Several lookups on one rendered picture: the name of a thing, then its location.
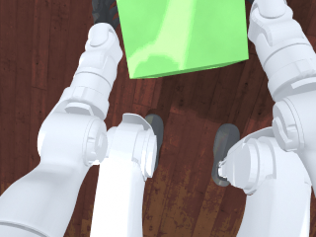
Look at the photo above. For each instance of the robot left hand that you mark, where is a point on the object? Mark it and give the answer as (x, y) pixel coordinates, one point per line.
(103, 14)

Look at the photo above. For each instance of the robot left forearm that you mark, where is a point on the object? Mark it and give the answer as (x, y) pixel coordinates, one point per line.
(94, 78)

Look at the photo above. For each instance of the right robot shin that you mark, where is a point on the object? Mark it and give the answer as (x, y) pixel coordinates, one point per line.
(227, 167)

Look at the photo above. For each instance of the left robot thigh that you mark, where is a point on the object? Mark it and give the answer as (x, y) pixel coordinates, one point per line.
(122, 175)

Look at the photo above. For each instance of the robot right forearm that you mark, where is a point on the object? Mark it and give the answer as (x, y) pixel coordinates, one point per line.
(284, 51)

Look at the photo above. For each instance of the carton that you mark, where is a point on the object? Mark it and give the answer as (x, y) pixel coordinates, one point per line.
(170, 37)

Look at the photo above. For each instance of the robot left upper arm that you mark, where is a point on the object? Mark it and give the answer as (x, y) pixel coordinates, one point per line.
(41, 203)

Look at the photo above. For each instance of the robot right upper arm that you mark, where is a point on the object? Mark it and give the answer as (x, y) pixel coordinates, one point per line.
(294, 127)

